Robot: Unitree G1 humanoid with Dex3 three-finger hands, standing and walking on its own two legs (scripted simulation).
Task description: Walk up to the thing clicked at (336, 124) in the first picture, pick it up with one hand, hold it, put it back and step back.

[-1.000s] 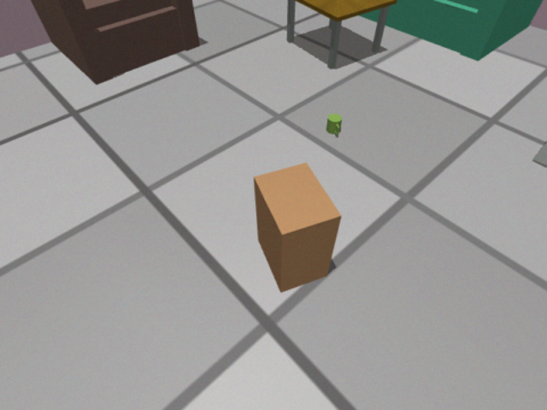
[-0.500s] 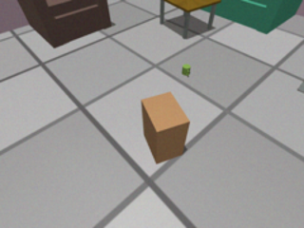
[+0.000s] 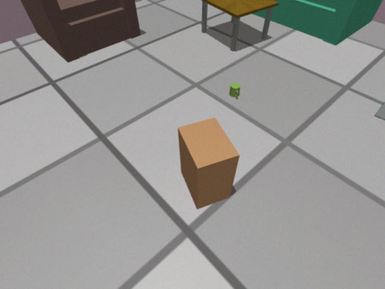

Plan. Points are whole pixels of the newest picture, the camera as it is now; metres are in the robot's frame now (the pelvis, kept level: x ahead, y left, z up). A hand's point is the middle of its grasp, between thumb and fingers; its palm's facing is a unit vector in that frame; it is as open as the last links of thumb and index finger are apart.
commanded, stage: stand
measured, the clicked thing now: (235, 91) +1.70 -0.30 -0.74
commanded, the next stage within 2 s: walk up in 0.12 s
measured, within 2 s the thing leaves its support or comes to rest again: neither
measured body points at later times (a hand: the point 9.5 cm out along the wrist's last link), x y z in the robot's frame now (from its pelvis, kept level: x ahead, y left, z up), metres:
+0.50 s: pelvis -0.03 -0.01 -0.02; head +0.03 +0.01 +0.43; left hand +0.02 +0.32 -0.13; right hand +0.14 -0.32 -0.12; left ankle -0.05 +0.13 -0.70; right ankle -0.01 -0.11 -0.75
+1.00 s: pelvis -0.02 -0.04 -0.04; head +0.02 -0.03 +0.41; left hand -0.14 +0.28 -0.14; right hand +0.26 -0.24 -0.14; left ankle -0.07 +0.10 -0.70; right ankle +0.06 -0.14 -0.75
